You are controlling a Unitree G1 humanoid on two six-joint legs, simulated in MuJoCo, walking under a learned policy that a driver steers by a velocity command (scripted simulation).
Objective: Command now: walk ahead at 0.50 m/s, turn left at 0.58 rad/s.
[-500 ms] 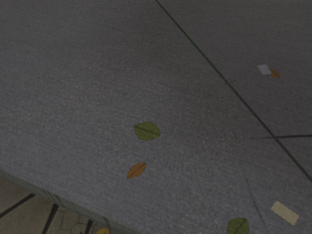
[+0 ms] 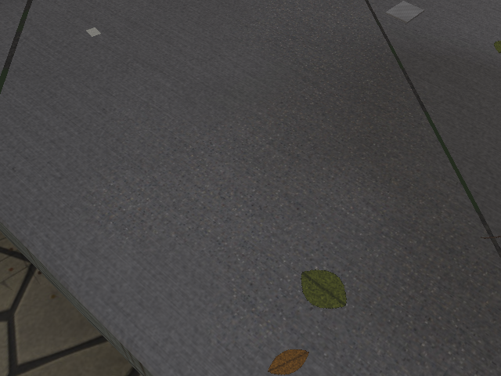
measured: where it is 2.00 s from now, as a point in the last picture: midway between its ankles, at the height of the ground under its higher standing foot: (231, 300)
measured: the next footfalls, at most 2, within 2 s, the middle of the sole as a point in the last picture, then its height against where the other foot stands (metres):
right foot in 0.30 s outside the picture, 0.15 m higher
left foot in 0.80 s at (195, 306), level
